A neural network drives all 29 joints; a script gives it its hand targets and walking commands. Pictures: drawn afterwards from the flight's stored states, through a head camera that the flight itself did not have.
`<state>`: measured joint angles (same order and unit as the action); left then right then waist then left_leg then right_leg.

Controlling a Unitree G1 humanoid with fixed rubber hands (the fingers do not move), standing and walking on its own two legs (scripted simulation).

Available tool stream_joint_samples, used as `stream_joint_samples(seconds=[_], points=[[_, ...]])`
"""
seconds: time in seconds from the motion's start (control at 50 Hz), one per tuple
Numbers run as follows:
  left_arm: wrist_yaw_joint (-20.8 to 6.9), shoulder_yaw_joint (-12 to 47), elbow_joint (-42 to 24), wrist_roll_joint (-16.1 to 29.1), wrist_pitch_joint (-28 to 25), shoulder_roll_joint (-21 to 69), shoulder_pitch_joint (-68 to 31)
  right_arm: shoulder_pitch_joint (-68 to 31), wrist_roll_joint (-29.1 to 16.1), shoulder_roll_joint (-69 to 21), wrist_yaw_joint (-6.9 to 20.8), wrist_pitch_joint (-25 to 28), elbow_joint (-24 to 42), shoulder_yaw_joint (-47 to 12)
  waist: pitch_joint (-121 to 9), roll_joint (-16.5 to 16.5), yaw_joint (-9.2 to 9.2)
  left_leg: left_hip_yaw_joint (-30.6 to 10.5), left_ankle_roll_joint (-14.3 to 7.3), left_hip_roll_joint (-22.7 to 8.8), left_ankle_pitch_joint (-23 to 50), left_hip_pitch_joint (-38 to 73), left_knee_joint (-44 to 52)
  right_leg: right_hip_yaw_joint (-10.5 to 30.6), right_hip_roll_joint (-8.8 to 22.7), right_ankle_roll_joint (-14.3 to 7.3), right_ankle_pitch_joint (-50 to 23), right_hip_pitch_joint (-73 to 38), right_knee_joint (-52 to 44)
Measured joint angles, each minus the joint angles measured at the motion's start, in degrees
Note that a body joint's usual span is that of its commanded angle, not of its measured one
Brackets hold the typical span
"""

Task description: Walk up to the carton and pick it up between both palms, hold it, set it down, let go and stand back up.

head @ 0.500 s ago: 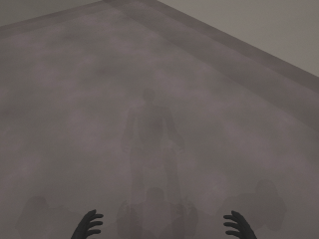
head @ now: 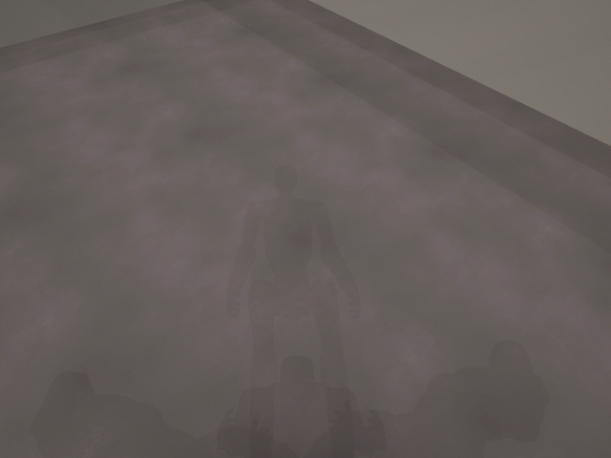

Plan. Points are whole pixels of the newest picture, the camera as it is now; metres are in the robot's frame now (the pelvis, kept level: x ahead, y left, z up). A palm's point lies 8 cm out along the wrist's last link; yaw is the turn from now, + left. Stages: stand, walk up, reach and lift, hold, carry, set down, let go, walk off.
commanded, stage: stand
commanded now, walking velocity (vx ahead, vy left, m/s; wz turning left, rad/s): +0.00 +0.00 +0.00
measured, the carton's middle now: out of the picture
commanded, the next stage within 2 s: none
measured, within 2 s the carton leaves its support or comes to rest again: neither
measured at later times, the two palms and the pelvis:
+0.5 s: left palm out of the picture +0.00 +0.21 -0.14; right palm out of the picture +0.00 -0.21 -0.14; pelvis +0.00 +0.00 +0.01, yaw +0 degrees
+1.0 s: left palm out of the picture -0.03 +0.20 -0.14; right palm out of the picture -0.03 -0.19 -0.14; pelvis -0.01 +0.01 +0.01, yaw +0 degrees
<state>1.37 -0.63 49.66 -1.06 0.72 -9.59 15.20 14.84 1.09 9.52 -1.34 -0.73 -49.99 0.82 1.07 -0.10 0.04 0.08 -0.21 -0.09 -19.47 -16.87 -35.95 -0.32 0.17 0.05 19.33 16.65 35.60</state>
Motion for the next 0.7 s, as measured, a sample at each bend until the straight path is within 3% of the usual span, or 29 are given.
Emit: stream_joint_samples(seconds=[0.36,0.7], points=[[0.55,-0.6,10.23,0.23,-0.68,2.02,0.45,0.49,-0.27,-1.92,-0.54,0.65,-10.16,0.66,1.03,0.06,0.0,-0.02,-0.01,0.12,2.56,4.73,5.81,0.1,0.1,0.1,-2.49,-4.69,-5.69],[1.12,-0.25,16.48,0.36,-0.59,3.93,0.78,1.12,-0.35,-3.73,-0.97,0.48,-15.2,0.15,2.14,0.31,0.16,0.26,-0.31,0.37,3.85,7.55,8.37,0.42,0.36,0.51,-3.9,-7.46,-8.33]])
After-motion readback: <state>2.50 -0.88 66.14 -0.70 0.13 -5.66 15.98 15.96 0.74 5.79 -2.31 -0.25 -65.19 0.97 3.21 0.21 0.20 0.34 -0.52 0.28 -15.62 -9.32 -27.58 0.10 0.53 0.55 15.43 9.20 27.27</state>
